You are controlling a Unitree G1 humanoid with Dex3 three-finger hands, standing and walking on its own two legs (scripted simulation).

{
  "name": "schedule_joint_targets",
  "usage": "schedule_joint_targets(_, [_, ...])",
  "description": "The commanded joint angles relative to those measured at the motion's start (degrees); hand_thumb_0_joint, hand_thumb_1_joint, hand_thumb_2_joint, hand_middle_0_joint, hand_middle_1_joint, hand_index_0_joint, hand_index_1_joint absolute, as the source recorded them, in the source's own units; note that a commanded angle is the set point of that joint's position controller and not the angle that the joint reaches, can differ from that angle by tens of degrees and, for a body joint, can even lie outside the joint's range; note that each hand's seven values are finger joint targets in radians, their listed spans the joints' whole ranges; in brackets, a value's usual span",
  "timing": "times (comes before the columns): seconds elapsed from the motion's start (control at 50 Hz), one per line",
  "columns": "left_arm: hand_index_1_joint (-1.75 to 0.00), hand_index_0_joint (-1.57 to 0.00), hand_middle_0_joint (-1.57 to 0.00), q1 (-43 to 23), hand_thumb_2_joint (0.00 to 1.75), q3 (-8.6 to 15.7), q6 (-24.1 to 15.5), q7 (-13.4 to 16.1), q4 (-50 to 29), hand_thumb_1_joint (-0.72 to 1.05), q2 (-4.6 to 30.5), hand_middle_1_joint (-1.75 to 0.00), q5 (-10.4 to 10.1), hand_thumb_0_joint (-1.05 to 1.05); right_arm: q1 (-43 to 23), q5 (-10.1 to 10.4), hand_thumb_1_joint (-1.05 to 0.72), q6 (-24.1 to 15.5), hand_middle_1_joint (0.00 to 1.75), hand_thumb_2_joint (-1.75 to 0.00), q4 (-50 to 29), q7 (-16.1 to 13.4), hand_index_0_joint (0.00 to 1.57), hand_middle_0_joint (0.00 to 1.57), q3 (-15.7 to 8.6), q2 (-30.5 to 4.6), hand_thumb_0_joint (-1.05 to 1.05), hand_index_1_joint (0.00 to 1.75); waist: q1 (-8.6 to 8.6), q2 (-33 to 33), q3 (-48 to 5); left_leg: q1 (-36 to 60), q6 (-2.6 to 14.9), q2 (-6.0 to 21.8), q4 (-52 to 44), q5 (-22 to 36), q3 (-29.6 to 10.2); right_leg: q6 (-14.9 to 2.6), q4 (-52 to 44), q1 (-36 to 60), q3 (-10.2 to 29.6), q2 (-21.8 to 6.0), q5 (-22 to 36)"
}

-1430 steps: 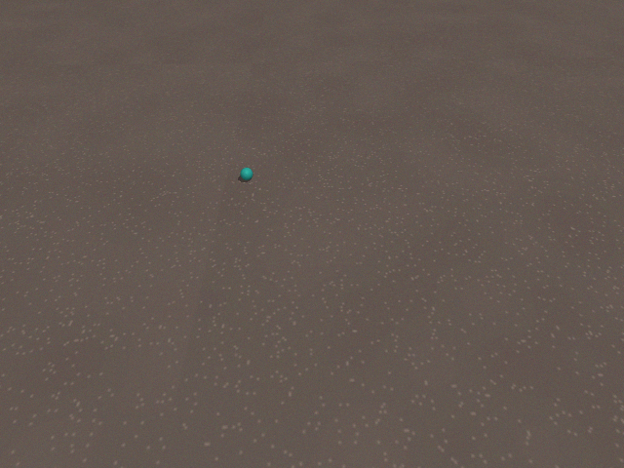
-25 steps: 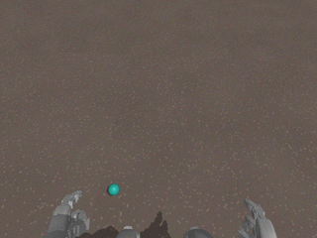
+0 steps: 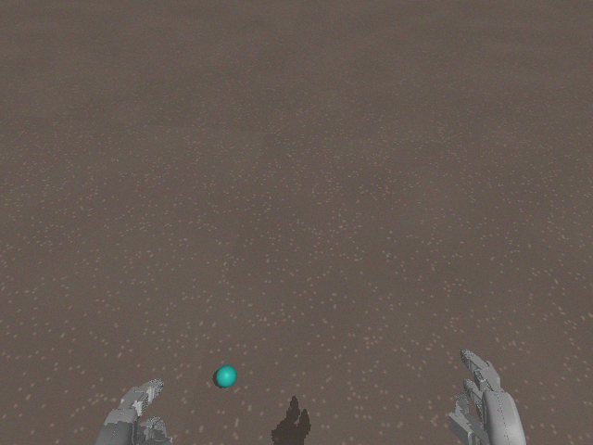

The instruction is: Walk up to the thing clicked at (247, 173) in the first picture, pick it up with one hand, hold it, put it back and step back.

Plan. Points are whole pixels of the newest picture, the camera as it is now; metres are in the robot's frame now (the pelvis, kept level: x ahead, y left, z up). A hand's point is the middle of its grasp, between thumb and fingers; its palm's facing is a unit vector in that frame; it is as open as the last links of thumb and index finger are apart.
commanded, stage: home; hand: left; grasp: from above
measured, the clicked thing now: (226, 376) +0.46 +0.23 -0.68
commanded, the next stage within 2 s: stand in 1.68 s
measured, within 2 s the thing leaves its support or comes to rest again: neither
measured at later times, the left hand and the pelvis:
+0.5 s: hand out of the picture +0.16 +0.18 -0.04, palm faces +0.05 -0.98 -0.20, open 7.4 cm; pelvis -0.01 +0.00 +0.00, yaw -1 degrees
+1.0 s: hand out of the picture +0.16 +0.18 -0.04, palm faces +0.04 -0.98 -0.21, open 7.4 cm; pelvis -0.01 +0.00 +0.00, yaw -1 degrees
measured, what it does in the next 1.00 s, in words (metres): stands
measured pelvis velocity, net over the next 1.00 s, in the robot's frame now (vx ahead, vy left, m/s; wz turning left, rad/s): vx -0.01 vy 0.00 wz -0.01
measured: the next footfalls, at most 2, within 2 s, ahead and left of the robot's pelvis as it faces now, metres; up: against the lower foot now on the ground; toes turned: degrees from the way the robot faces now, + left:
none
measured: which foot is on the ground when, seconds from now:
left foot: down 0.00-1.00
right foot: down 0.00-1.00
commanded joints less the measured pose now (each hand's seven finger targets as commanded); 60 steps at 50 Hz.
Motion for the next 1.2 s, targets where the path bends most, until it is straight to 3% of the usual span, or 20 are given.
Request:
schedule_joint_targets(0.0, [-0.3,-0.2,-0.2,-1.73,0.9,2.93,-3.03,0.53,-11.5,0.9,5.91,-0.3,0.33,0.0,-2.87,0.16,-0.9,-3.02,0.3,-0.9,-7.96,-0.83,0.2,0.2,-2.92,-7.11,0.0,0.3,-0.76,2.62,-5.33,7.96,1.95,-2.35,-9.02,11.24,1.9,-1.28,-8.55,0.69,-0.85,2.5,11.17])
schedule_joint_targets(0.14, [-0.3,-0.2,-0.2,-1.05,0.9,2.89,-2.77,0.79,-10.67,0.9,5.76,-0.3,0.05,0.0,-2.73,0.32,-0.9,-3.06,0.3,-0.9,-7.86,-1.01,0.2,0.2,-2.83,-7.12,0.0,0.3,-0.28,1.09,-5.41,7.72,2.07,-2.21,-8.66,12.99,1.83,-1.25,-8.39,1.19,-1.04,2.59,12.58])
schedule_joint_targets(0.22, [-0.3,-0.2,-0.2,-1.85,0.9,3.37,-2.66,0.7,-10.8,0.9,5.99,-0.3,-0.12,0.0,-2.85,0.33,-0.9,-3.33,0.3,-0.9,-8.01,-1.14,0.2,0.2,-2.83,-7.15,0.0,0.3,-0.48,0.49,-4.41,7.2,2.2,-2.15,-9.0,10.19,1.92,-1.04,-8.99,0.63,-0.88,2.51,10.22])
schedule_joint_targets(0.34, [-0.3,-0.2,-0.2,-1.31,0.9,2.96,-2.45,0.69,-10.65,0.9,6.06,-0.3,0.07,0.0,-2.58,0.24,-0.9,-3.4,0.3,-0.9,-7.65,-1.24,0.2,0.2,-2.93,-7.13,0.0,0.3,-0.24,1.07,-5.41,7.47,2.09,-2.18,-8.46,12.88,2.0,-1.14,-8.52,1.39,-0.85,2.51,12.55])
schedule_joint_targets(0.48, [-0.3,-0.2,-0.2,-2.1,0.9,3.0,-2.29,0.44,-10.23,0.9,6.12,-0.3,0.0,0.0,-3.17,0.37,-0.9,-3.55,0.3,-0.9,-7.94,-1.19,0.2,0.2,-2.72,-7.04,0.0,0.3,-0.17,0.82,-2.36,5.64,2.26,-2.3,-9.67,6.48,2.06,-0.96,-9.9,-0.26,-0.78,2.4,6.93])
schedule_joint_targets(0.68, [-0.3,-0.2,-0.2,-2.21,0.9,2.71,-2.38,0.44,-10.56,0.9,6.07,-0.3,0.06,0.0,-2.96,0.36,-0.9,-3.89,0.3,-0.9,-7.53,-1.34,0.2,0.2,-2.82,-7.12,0.0,0.3,-0.61,1.3,-3.73,6.69,2.15,-2.0,-9.46,8.4,1.92,-1.13,-9.07,0.16,-0.86,2.54,8.44])
schedule_joint_targets(0.7, [-0.3,-0.2,-0.2,-3.74,0.9,3.79,-2.71,0.64,-13.06,0.9,7.6,-0.3,-0.06,0.0,-2.93,0.38,-0.9,-3.85,0.3,-0.9,-7.45,-1.41,0.2,0.2,-2.8,-7.17,0.0,0.3,-0.23,1.03,-3.97,6.52,2.19,-1.93,-9.61,7.79,1.73,-1.13,-9.07,0.45,-0.99,2.55,7.88])
schedule_joint_targets(0.74, [-0.3,-0.2,-0.2,-1.6,0.9,2.24,-2.36,0.49,-10.05,0.9,5.97,-0.3,0.22,0.0,-2.81,0.35,-0.9,-3.83,0.3,-0.9,-7.48,-1.4,0.2,0.2,-2.63,-6.98,0.0,0.3,-0.52,0.6,-2.75,5.96,2.26,-2.19,-9.3,6.88,2.19,-1.06,-9.56,-0.51,-0.7,2.42,7.11])
schedule_joint_targets(0.8, [-0.3,-0.2,-0.2,-1.74,0.9,2.42,-2.19,0.54,-10.83,0.9,6.13,-0.3,0.15,0.0,-3.4,0.36,-0.9,-3.92,0.3,-0.9,-7.59,-1.43,0.2,0.2,-2.62,-7.04,0.0,0.3,-0.07,1.32,-2.14,5.38,2.16,-2.1,-10.1,4.45,2.11,-1.19,-9.83,-0.9,-0.88,2.46,4.92])
schedule_joint_targets(0.86, [-0.3,-0.2,-0.2,-1.54,0.9,2.31,-2.14,0.33,-10.95,0.9,5.61,-0.3,-0.07,0.0,-3.16,0.41,-0.9,-4.02,0.3,-0.9,-7.78,-1.23,0.2,0.2,-2.68,-7.05,0.0,0.3,-0.35,2.18,-3.13,6.05,1.91,-1.73,-10.53,5.45,1.32,-1.26,-8.7,-0.68,-1.15,2.69,5.93])
schedule_joint_targets(0.88, [-0.3,-0.2,-0.2,-2.15,0.9,3.64,-2.41,0.55,-12.73,0.9,6.98,-0.3,-0.11,0.0,-2.99,0.43,-0.9,-3.98,0.3,-0.9,-7.67,-1.27,0.2,0.2,-2.91,-7.36,0.0,0.3,0.21,2.07,-4.33,6.49,1.85,-1.56,-10.38,6.82,1.14,-1.36,-8.23,-0.09,-1.31,2.76,6.83])
schedule_joint_targets(0.92, [-0.3,-0.2,-0.2,-1.52,0.9,2.65,-2.48,0.55,-11.58,0.9,6.22,-0.3,-0.06,0.0,-2.83,0.51,-0.9,-3.92,0.3,-0.9,-7.74,-1.34,0.2,0.2,-2.76,-7.19,0.0,0.3,-0.24,0.74,-4.69,6.68,2.06,-1.78,-9.5,8.79,1.55,-1.35,-8.32,0.29,-1.07,2.76,8.31])
schedule_joint_targets(0.94, [-0.3,-0.2,-0.2,-2.5,0.9,3.71,-2.72,0.69,-13.7,0.9,7.71,-0.3,-0.05,0.0,-2.7,0.44,-0.9,-3.87,0.3,-0.9,-7.72,-1.37,0.2,0.2,-2.85,-7.15,0.0,0.3,0.1,1.67,-5.63,7.14,1.98,-1.8,-9.29,10.27,1.56,-1.43,-8.01,0.89,-0.99,2.68,9.62])
schedule_joint_targets(0.98, [-0.3,-0.2,-0.2,-1.99,0.9,3.52,-2.66,0.87,-11.76,0.9,7.5,-0.3,0.13,0.0,-2.91,0.38,-0.9,-3.77,0.3,-0.9,-7.78,-1.48,0.2,0.2,-2.73,-7.16,0.0,0.3,0.03,1.17,-4.04,6.55,1.98,-1.65,-9.56,9.01,1.46,-1.41,-8.11,-0.04,-1.04,2.74,8.52])
schedule_joint_targets(1.02, [-0.3,-0.2,-0.2,-0.61,0.9,1.37,-2.35,0.48,-8.46,0.9,4.33,-0.3,-0.11,0.0,-2.59,0.3,-0.9,-3.78,0.3,-0.9,-7.47,-1.35,0.2,0.2,-2.63,-6.92,0.0,0.3,-0.77,0.76,-3.61,6.54,2.03,-1.73,-9.6,8.21,1.52,-1.25,-8.4,-0.55,-0.99,2.76,8.09])
schedule_joint_targets(1.06, [-0.3,-0.2,-0.2,-1.66,0.9,3.56,-2.54,0.68,-11.47,0.9,6.67,-0.3,-0.38,0.0,-2.73,0.38,-0.9,-3.72,0.3,-0.9,-7.58,-1.41,0.2,0.2,-2.83,-7.09,0.0,0.3,-0.08,1.27,-4.7,6.47,2.07,-1.89,-8.99,9.18,1.9,-1.15,-8.72,0.5,-0.95,2.52,8.87])
schedule_joint_targets(1.1, [-0.3,-0.2,-0.2,-0.78,0.9,2.98,-2.67,0.55,-11.85,0.9,6.58,-0.3,-0.22,0.0,-2.59,0.37,-0.9,-3.66,0.3,-0.9,-7.57,-1.2,0.2,0.2,-2.83,-7.06,0.0,0.3,0.1,1.3,-4.86,6.46,1.99,-1.93,-8.97,10.12,1.8,-1.33,-8.12,0.54,-0.99,2.63,9.55])
schedule_joint_targets(1.12, [-0.3,-0.2,-0.2,-1.75,0.9,4.49,-2.81,0.79,-13.18,0.9,8.27,-0.3,-0.09,0.0,-2.79,0.31,-0.9,-3.59,0.3,-0.9,-7.97,-1.33,0.2,0.2,-3.03,-7.34,0.0,0.3,0.53,1.6,-4.89,6.44,1.94,-1.89,-8.84,9.83,2.08,-1.3,-8.33,0.4,-0.88,2.56,9.2])
schedule_joint_targets(1.14, [-0.3,-0.2,-0.2,-1.17,0.9,2.77,-2.79,0.69,-11.01,0.9,6.95,-0.3,0.17,0.0,-3.08,0.27,-0.9,-3.65,0.3,-0.9,-8.01,-1.42,0.2,0.2,-2.9,-7.27,0.0,0.3,-0.39,0.21,-4.02,6.28,2.05,-1.93,-8.8,9.2,2.01,-1.13,-8.51,-0.12,-0.91,2.62,8.75])
schedule_joint_targets(1.18, [-0.3,-0.2,-0.2,-0.78,0.9,1.32,-2.45,0.53,-9.79,0.9,4.98,-0.3,0.08,0.0,-2.63,0.3,-0.9,-3.73,0.3,-0.9,-7.56,-1.37,0.2,0.2,-2.63,-6.52,0.0,0.3,-0.54,-0.13,-3.03,5.35,2.16,-2.25,-8.32,8.51,2.35,-1.0,-9.07,-0.65,-0.56,2.28,8.64])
